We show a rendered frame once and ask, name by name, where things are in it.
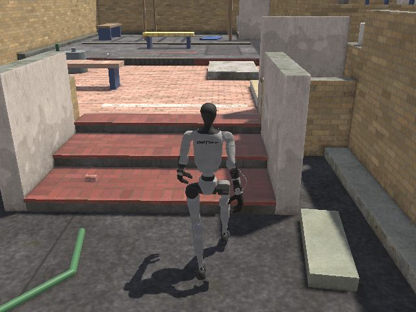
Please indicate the robot right thigh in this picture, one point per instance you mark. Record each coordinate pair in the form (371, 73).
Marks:
(223, 189)

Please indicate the right robot upper arm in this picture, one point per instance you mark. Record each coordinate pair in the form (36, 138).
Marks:
(230, 149)

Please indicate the right robot hand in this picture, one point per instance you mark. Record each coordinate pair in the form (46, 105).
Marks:
(240, 200)

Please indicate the robot left forearm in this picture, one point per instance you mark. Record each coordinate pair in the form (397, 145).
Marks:
(180, 168)

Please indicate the robot right forearm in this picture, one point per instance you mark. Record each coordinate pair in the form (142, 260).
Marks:
(235, 178)

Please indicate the robot head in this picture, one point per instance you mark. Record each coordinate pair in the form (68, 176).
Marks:
(208, 113)

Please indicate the left robot upper arm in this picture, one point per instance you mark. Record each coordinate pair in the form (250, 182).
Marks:
(185, 146)

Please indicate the left robot hand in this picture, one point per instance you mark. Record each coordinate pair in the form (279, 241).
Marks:
(180, 177)

